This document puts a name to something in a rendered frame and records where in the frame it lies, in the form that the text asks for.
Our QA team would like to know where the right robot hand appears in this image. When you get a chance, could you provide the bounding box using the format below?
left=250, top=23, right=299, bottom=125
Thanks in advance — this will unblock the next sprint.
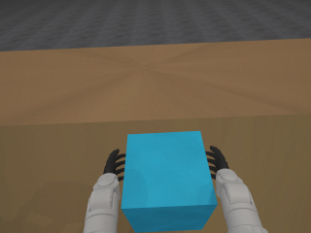
left=205, top=146, right=229, bottom=180

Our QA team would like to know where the left robot forearm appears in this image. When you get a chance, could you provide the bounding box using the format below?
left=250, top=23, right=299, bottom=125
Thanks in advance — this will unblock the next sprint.
left=83, top=173, right=121, bottom=233

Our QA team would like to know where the left robot hand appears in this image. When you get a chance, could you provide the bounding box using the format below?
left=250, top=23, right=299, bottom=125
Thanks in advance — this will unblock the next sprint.
left=103, top=149, right=126, bottom=182

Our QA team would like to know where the carton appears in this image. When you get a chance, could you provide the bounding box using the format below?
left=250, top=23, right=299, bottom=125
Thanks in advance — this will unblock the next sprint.
left=121, top=131, right=218, bottom=233

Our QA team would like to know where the right robot forearm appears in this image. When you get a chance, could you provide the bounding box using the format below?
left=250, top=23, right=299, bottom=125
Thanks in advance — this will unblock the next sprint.
left=216, top=168, right=268, bottom=233

